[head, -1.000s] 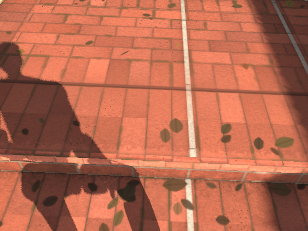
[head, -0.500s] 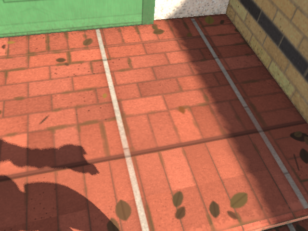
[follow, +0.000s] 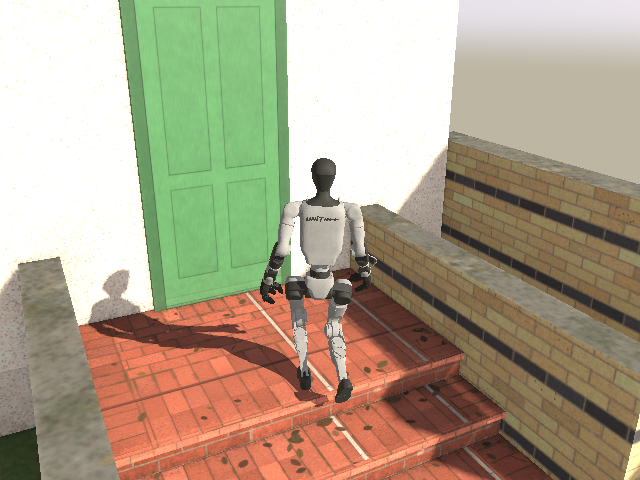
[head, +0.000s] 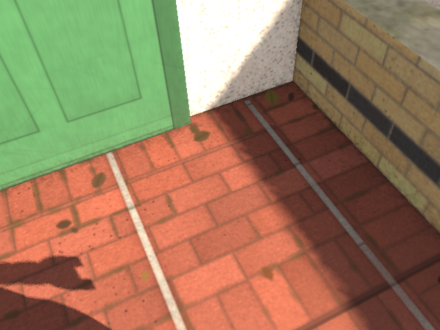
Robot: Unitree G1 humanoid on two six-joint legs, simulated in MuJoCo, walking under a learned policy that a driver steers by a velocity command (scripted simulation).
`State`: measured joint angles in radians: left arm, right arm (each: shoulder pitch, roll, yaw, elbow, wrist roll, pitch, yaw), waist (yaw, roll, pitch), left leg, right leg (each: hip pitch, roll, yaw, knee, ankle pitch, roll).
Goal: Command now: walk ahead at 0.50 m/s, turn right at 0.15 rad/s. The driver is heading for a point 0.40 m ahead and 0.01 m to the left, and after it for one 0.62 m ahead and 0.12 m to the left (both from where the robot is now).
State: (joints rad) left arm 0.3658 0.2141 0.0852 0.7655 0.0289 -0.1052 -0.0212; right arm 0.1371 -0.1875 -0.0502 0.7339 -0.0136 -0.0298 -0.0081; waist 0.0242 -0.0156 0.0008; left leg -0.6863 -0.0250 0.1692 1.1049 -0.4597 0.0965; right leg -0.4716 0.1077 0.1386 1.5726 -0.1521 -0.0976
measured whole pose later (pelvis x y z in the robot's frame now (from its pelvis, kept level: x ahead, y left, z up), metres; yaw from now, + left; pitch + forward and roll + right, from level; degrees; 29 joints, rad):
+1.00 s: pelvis +0.55 +0.07 +0.08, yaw +14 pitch +1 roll -1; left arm 0.26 0.22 0.03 0.83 0.01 -0.05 0.01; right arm 0.15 -0.23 -0.04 0.76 -0.01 -0.05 -0.02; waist 0.03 0.01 0.07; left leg -0.41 -0.04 0.06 0.47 -0.09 0.10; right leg -0.35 -0.01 -0.02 1.17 -0.45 0.00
